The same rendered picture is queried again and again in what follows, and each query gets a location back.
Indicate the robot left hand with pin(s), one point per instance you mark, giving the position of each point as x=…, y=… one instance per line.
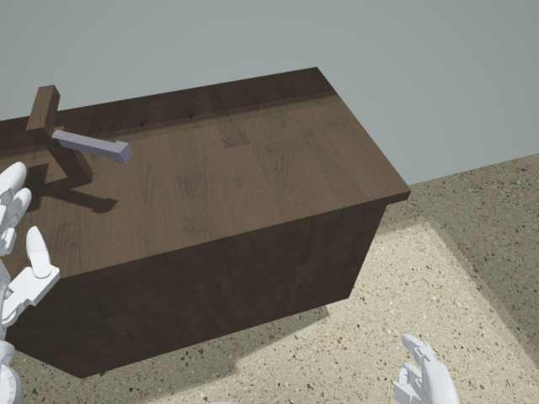
x=32, y=284

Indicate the left robot forearm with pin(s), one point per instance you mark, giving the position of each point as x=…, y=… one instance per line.
x=10, y=385

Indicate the counter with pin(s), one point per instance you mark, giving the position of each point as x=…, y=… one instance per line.
x=245, y=202

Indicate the tap lever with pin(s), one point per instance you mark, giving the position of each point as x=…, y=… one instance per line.
x=120, y=151

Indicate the robot right hand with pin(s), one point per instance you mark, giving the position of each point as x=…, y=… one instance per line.
x=432, y=385

